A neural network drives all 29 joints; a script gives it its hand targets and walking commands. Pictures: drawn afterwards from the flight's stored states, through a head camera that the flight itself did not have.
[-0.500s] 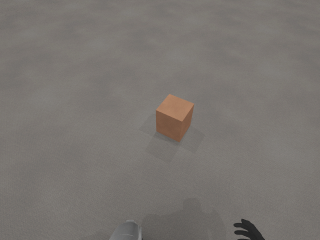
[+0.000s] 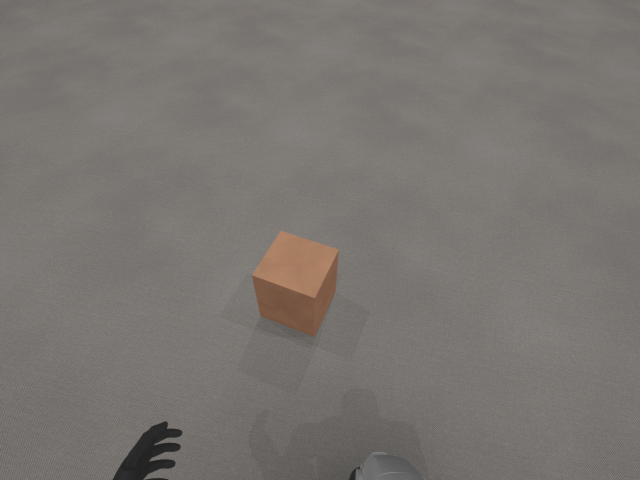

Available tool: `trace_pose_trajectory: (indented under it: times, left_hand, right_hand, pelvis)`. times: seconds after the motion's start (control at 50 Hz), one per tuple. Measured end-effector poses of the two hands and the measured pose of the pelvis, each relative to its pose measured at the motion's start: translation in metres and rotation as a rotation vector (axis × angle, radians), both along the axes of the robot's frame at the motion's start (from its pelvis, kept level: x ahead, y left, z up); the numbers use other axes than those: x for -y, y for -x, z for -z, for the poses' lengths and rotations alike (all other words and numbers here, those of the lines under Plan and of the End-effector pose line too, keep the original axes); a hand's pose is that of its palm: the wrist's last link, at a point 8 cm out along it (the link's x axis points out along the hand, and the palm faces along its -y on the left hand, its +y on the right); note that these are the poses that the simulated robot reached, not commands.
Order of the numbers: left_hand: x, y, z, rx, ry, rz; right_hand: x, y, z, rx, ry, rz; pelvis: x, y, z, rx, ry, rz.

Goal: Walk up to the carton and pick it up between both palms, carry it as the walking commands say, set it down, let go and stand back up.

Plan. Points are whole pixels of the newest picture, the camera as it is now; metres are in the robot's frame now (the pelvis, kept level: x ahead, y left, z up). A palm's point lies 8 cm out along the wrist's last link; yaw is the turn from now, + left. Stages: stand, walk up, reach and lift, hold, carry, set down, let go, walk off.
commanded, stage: walk up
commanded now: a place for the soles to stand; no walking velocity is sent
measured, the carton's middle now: (297, 284) +0.79 +0.01 -0.62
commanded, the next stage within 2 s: none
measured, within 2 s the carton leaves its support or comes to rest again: neither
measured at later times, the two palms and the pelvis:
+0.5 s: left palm (144, 427) +0.23 +0.24 -0.11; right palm (488, 368) +0.26 -0.26 -0.08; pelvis +0.19 -0.02 +0.01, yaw +2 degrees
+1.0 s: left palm (186, 323) +0.37 +0.19 -0.08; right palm (482, 309) +0.37 -0.30 -0.10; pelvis +0.25 -0.06 +0.01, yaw +6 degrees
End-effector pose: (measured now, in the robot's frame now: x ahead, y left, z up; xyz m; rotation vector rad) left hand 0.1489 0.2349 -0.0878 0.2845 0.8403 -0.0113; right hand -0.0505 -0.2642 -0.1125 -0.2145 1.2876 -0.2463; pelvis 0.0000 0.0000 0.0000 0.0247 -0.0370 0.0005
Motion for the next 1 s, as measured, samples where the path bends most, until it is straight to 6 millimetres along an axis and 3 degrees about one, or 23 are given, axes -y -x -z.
trace_pose_trajectory:
  times: [0.04, 0.1, 0.24, 0.3, 0.36, 0.42, 0.56, 0.62, 0.68, 0.76, 0.86, 1.0]
  left_hand:
    - [0.003, -0.004, 0.007, -0.020, -0.018, -0.051]
    - [0.001, 0.008, 0.006, -0.100, -0.037, -0.129]
    - [-0.008, 0.040, 0.003, -0.254, -0.036, -0.268]
    - [-0.013, 0.044, 0.013, -0.323, -0.017, -0.308]
    - [-0.018, 0.034, 0.033, -0.379, -0.003, -0.302]
    - [-0.015, -0.003, 0.039, -0.379, 0.011, -0.263]
    - [0.011, -0.134, 0.015, -0.199, 0.025, -0.177]
    - [0.032, -0.181, 0.011, -0.120, 0.031, -0.160]
    - [0.049, -0.213, 0.013, -0.063, 0.017, -0.145]
    - [0.061, -0.231, 0.007, -0.058, 0.012, -0.156]
    - [0.059, -0.243, 0.000, -0.038, 0.009, -0.173]
    - [0.041, -0.222, -0.003, -0.060, -0.014, -0.224]
  right_hand:
    - [0.010, -0.027, 0.010, -0.003, -0.010, -0.026]
    - [0.013, -0.090, 0.007, 0.072, -0.023, -0.080]
    - [-0.014, -0.237, -0.022, 0.275, -0.080, -0.231]
    - [-0.027, -0.285, -0.029, 0.335, -0.082, -0.265]
    - [-0.032, -0.319, -0.023, 0.388, -0.048, -0.258]
    - [-0.022, -0.325, -0.022, 0.358, -0.008, -0.199]
    - [0.014, -0.306, -0.027, 0.194, 0.017, -0.111]
    - [0.030, -0.310, -0.014, 0.130, -0.008, -0.101]
    - [0.046, -0.326, 0.004, 0.100, -0.022, -0.100]
    - [0.050, -0.358, 0.008, 0.122, -0.026, -0.118]
    - [0.042, -0.392, 0.000, 0.195, -0.058, -0.162]
    - [0.036, -0.419, -0.011, 0.236, -0.060, -0.229]
  pelvis:
    - [0.008, -0.015, 0.006, 0.006, 0.005, -0.006]
    - [0.013, -0.036, -0.001, 0.011, 0.009, -0.027]
    - [0.015, -0.089, -0.020, 0.004, 0.014, -0.062]
    - [0.011, -0.115, -0.018, 0.007, 0.015, -0.069]
    - [0.004, -0.143, -0.003, 0.004, 0.031, -0.062]
    - [0.006, -0.164, -0.001, 0.003, 0.025, -0.050]
    - [0.026, -0.211, -0.017, -0.009, 0.032, -0.049]
    - [0.040, -0.228, -0.011, -0.007, 0.030, -0.062]
    - [0.052, -0.242, 0.000, -0.008, 0.015, -0.069]
    - [0.057, -0.251, -0.001, 0.002, 0.015, -0.078]
    - [0.061, -0.256, -0.005, 0.002, 0.025, -0.087]
    - [0.061, -0.254, -0.010, -0.001, 0.024, -0.109]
